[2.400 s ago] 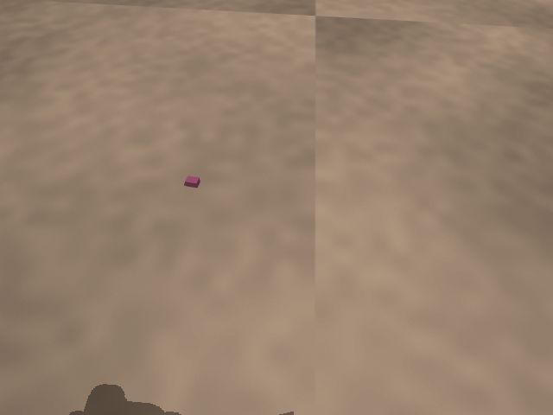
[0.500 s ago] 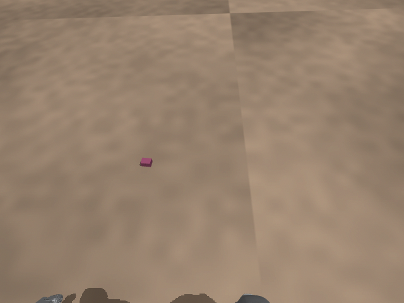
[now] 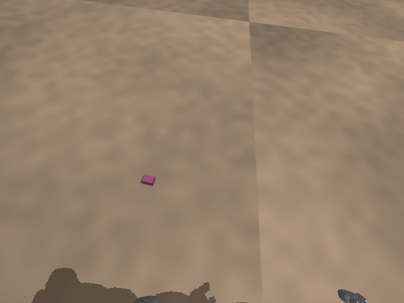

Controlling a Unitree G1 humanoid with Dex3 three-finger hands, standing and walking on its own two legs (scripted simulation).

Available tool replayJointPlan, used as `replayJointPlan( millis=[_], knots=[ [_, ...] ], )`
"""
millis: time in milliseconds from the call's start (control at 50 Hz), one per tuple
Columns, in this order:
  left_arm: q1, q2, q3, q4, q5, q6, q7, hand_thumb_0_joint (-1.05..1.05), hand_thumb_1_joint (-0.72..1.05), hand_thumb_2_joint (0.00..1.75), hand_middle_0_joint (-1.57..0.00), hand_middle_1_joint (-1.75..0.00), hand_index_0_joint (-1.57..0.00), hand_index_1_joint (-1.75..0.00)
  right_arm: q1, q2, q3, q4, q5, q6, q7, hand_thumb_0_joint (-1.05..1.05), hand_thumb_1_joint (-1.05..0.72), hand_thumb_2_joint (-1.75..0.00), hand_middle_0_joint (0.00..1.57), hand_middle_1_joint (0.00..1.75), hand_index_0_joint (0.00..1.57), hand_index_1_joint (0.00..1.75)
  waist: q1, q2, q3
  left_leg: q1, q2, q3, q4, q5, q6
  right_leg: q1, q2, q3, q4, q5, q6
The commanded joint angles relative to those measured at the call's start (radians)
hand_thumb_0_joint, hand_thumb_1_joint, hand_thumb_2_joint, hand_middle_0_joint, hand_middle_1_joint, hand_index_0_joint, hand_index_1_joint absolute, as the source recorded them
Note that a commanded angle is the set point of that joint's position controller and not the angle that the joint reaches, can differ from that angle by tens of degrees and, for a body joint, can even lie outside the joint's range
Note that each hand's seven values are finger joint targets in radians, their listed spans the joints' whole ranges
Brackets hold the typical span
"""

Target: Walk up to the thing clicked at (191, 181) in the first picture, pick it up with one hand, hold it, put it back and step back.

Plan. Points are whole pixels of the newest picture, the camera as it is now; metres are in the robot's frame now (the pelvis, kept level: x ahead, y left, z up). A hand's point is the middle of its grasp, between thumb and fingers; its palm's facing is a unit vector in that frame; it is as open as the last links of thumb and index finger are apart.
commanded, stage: walk up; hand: left
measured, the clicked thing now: (148, 180) +0.81 +0.25 -0.74
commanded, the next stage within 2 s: none
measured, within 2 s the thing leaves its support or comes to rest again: neither
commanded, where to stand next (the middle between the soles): +0.44 +0.02 m, yaw -2 degrees
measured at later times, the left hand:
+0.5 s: hand (84, 237) +0.26 +0.26 -0.11, palm faces -0.04 -0.91 -0.42, open 7.4 cm
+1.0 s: hand (75, 204) +0.36 +0.33 -0.15, palm faces -0.09 -0.93 -0.37, open 7.4 cm
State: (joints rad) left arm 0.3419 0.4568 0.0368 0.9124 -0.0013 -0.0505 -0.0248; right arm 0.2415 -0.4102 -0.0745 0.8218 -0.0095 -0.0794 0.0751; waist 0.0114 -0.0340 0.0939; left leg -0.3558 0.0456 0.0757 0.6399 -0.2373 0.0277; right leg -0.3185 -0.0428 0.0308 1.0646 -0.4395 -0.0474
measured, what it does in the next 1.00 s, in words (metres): walks ahead: right foot, then left foot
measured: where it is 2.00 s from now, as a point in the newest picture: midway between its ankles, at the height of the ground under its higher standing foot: (181, 271)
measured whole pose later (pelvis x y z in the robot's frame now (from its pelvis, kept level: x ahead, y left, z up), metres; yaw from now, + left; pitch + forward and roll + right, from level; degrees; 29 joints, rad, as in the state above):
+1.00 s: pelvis +0.30 +0.05 +0.00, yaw -2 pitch -3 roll +0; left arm 0.27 0.43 0.03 0.91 0.00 -0.02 -0.01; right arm 0.26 -0.39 -0.02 0.86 -0.01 -0.06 0.02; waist -0.01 -0.04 0.12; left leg -0.31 0.05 0.09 0.63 -0.27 0.02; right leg -0.42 -0.05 -0.02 0.83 -0.39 -0.03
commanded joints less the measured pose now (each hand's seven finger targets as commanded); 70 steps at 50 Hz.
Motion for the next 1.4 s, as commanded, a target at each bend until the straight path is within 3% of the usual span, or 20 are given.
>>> replayJointPlan(
  millis=[0,100,200,300,320,360,380,480,640,700,720,740,760,780,840,940,1020,1080,1160,1380],
  knots=[
    [0.072,0.194,0.057,-0.057,-0.015,-0.032,0.005,0.0,0.9,0.9,-0.2,-0.3,-0.2,-0.3,0.076,-0.243,-0.059,-0.053,0.016,-0.018,-0.038,0.0,-0.9,-0.9,0.2,0.3,0.2,0.3,-0.011,0.192,-0.055,0.228,0.237,-0.277,-0.359,0.111,0.137,-0.259,-0.047,0.047,0.035,0.096,0.003],
    [0.001,0.16,0.055,-0.085,0.004,-0.019,-0.019,0.0,0.9,0.9,-0.2,-0.3,-0.2,-0.3,0.1,-0.262,-0.061,-0.071,0.006,-0.023,-0.038,0.0,-0.9,-0.9,0.2,0.3,0.2,0.3,-0.033,0.185,-0.021,0.208,0.237,-0.204,-0.393,0.098,0.212,-0.237,-0.064,-0.019,-0.181,0.133,0.043],
    [-0.084,0.137,0.061,-0.114,0.01,-0.026,-0.029,0.0,0.9,0.9,-0.2,-0.3,-0.2,-0.3,0.123,-0.254,-0.057,-0.081,0.005,-0.014,-0.034,0.0,-0.9,-0.9,0.2,0.3,0.2,0.3,-0.048,0.151,-0.017,0.205,0.199,-0.15,-0.354,0.124,0.188,-0.158,-0.041,-0.075,-0.378,0.237,0.026],
    [0.013,0.142,0.078,-0.083,0.011,-0.047,-0.016,0.0,0.9,0.9,-0.2,-0.3,-0.2,-0.3,0.082,-0.233,-0.043,-0.114,0.009,0.005,-0.034,0.0,-0.9,-0.9,0.2,0.3,0.2,0.3,0.03,0.056,-0.07,0.09,0.157,-0.096,-0.11,0.149,0.134,0.172,0.036,-0.114,-0.56,0.28,0.004],
    [0.087,0.181,0.094,-0.064,0.015,-0.057,-0.004,0.0,0.9,0.9,-0.2,-0.3,-0.2,-0.3,0.105,-0.186,-0.025,-0.117,0.012,0.005,-0.034,0.0,-0.9,-0.9,0.2,0.3,0.2,0.3,0.069,-0.056,-0.124,0.018,0.1,-0.058,0.087,0.138,0.099,0.313,0.001,-0.035,-0.607,0.226,-0.02],
    [0.145,0.323,0.123,-0.075,0.004,-0.064,0.008,0.0,0.9,0.9,-0.2,-0.3,-0.2,-0.3,0.127,-0.197,-0.022,-0.12,0.007,0.013,-0.04,0.0,-0.9,-0.9,0.2,0.3,0.2,0.3,0.086,-0.209,-0.138,-0.292,-0.063,-0.048,0.474,-0.322,0.025,0.418,-0.393,0.63,-0.804,-0.004,-0.221],
    [0.103,0.303,0.114,-0.094,-0.006,-0.06,0.009,0.0,0.9,0.9,-0.2,-0.3,-0.2,-0.3,0.086,-0.241,-0.035,-0.1,-0.003,0.021,-0.048,0.0,-0.9,-0.9,0.2,0.3,0.2,0.3,0.071,-0.09,-0.075,-0.311,-0.002,-0.127,0.521,-0.328,0.018,0.315,-0.415,0.619,-0.801,-0.009,-0.265],
    [-0.016,0.227,0.087,-0.129,0.0,-0.063,0.011,0.0,0.9,0.9,-0.2,-0.3,-0.2,-0.3,0.163,-0.208,-0.043,-0.019,0.0,0.033,-0.023,0.0,-0.9,-0.9,0.2,0.3,0.2,0.3,-0.002,-0.115,-0.048,-0.171,0.044,-0.105,0.372,-0.112,-0.005,0.124,-0.207,0.171,-0.787,0.171,-0.164],
    [-0.025,0.252,0.093,-0.157,0.013,-0.053,-0.005,0.0,0.9,0.9,-0.2,-0.3,-0.2,-0.3,0.04,-0.182,-0.052,-0.033,-0.011,0.014,0.002,0.0,-0.9,-0.9,0.2,0.3,0.2,0.3,0.016,-0.125,-0.04,-0.02,0.032,-0.02,0.007,-0.011,-0.029,0.012,-0.198,0.085,-0.76,-0.021,-0.165],
    [-0.063,0.198,0.069,-0.163,0.015,-0.038,-0.005,0.0,0.9,0.9,-0.2,-0.3,-0.2,-0.3,0.192,-0.212,-0.068,0.027,-0.017,-0.005,-0.019,0.0,-0.9,-0.9,0.2,0.3,0.2,0.3,-0.083,0.02,-0.11,0.296,-0.021,0.009,-0.093,-0.01,-0.01,-0.133,-0.144,0.016,-0.489,0.059,-0.102],
    [-0.028,0.14,0.046,-0.165,0.013,-0.032,-0.004,0.0,0.9,0.9,-0.2,-0.3,-0.2,-0.3,0.247,-0.266,-0.084,0.037,-0.02,-0.011,-0.031,0.0,-0.9,-0.9,0.2,0.3,0.2,0.3,-0.11,0.201,-0.124,0.378,0.071,-0.155,-0.219,-0.217,0.032,-0.233,-0.067,-0.063,-0.243,0.065,-0.062],
    [-0.019,0.072,0.021,-0.165,-0.004,-0.022,0.007,0.0,0.9,0.9,-0.2,-0.3,-0.2,-0.3,0.223,-0.327,-0.086,0.008,-0.022,-0.012,-0.048,0.0,-0.9,-0.9,0.2,0.3,0.2,0.3,-0.086,0.345,-0.073,0.344,0.326,-0.598,-0.409,-0.245,0.113,-0.389,0.078,-0.089,-0.061,-0.057,0.011],
    [-0.013,0.177,0.049,-0.131,0.005,-0.011,0.028,0.0,0.9,0.9,-0.2,-0.3,-0.2,-0.3,0.18,-0.365,-0.092,-0.007,-0.001,-0.004,-0.047,0.0,-0.9,-0.9,0.2,0.3,0.2,0.3,-0.072,0.248,-0.043,0.236,0.405,-0.658,-0.382,-0.173,0.23,-0.33,0.018,0.006,0.024,-0.129,-0.002],
    [-0.005,0.198,0.047,-0.113,0.0,-0.009,0.034,0.0,0.9,0.9,-0.2,-0.3,-0.2,-0.3,0.136,-0.324,-0.08,-0.016,0.0,0.001,-0.053,0.0,-0.9,-0.9,0.2,0.3,0.2,0.3,-0.043,0.165,-0.015,0.183,0.37,-0.549,-0.349,-0.021,0.246,-0.304,0.007,0.039,0.073,-0.109,0.003],
    [0.057,0.173,0.048,-0.055,-0.006,-0.002,0.03,0.0,0.9,0.9,-0.2,-0.3,-0.2,-0.3,0.07,-0.275,-0.052,-0.027,-0.001,-0.003,-0.07,0.0,-0.9,-0.9,0.2,0.3,0.2,0.3,0.001,0.214,-0.057,0.156,0.257,-0.28,-0.266,0.25,0.186,-0.189,-0.035,0.02,-0.057,-0.029,0.009],
    [-0.001,0.119,0.045,-0.03,0.002,0.023,0.024,0.0,0.9,0.9,-0.2,-0.3,-0.2,-0.3,0.012,-0.244,-0.022,-0.028,0.001,0.003,-0.083,0.0,-0.9,-0.9,0.2,0.3,0.2,0.3,0.0,0.207,-0.102,0.075,0.236,-0.172,-0.184,0.43,0.165,-0.018,-0.017,-0.047,-0.263,0.073,0.02],
    [-0.014,0.13,0.053,-0.002,0.012,0.022,0.03,0.0,0.9,0.9,-0.2,-0.3,-0.2,-0.3,-0.05,-0.226,-0.003,-0.025,0.017,0.025,-0.086,0.0,-0.9,-0.9,0.2,0.3,0.2,0.3,0.028,0.153,-0.146,0.005,0.201,-0.151,-0.06,0.311,0.112,0.151,0.012,-0.062,-0.491,0.243,-0.003],
    [-0.159,0.226,0.055,-0.023,0.008,0.008,0.028,0.0,0.9,0.9,-0.2,-0.3,-0.2,-0.3,-0.028,-0.157,0.015,0.017,0.031,0.042,-0.092,0.0,-0.9,-0.9,0.2,0.3,0.2,0.3,-0.024,-0.103,-0.124,0.06,0.003,-0.043,0.085,-0.164,-0.003,-0.01,-0.263,0.292,-0.659,0.357,-0.164],
    [-0.221,0.147,0.02,0.007,0.001,0.017,0.025,0.0,0.9,0.9,-0.2,-0.3,-0.2,-0.3,-0.071,-0.205,0.013,0.101,0.021,0.031,-0.084,0.0,-0.9,-0.9,0.2,0.3,0.2,0.3,-0.021,-0.04,-0.103,0.141,0.098,-0.143,-0.136,-0.012,0.03,-0.039,-0.101,0.085,-0.578,0.275,-0.022],
    [-0.307,0.111,0.006,0.119,-0.005,0.024,0.018,0.0,0.9,0.9,-0.2,-0.3,-0.2,-0.3,-0.189,-0.177,0.047,0.233,0.011,0.024,-0.076,0.0,-0.9,-0.9,0.2,0.3,0.2,0.3,0.003,0.032,-0.127,0.168,0.101,-0.127,-0.306,0.062,0.003,0.142,-0.088,0.055,-0.698,0.305,0.009]
  ],
)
